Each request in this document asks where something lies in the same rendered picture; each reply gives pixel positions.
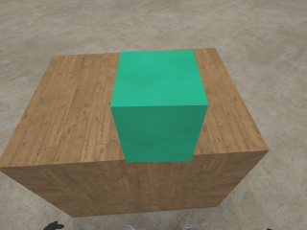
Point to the pedestal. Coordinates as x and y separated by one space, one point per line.
66 148

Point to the carton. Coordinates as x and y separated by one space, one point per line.
158 105

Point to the left robot hand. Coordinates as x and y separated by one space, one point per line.
53 226

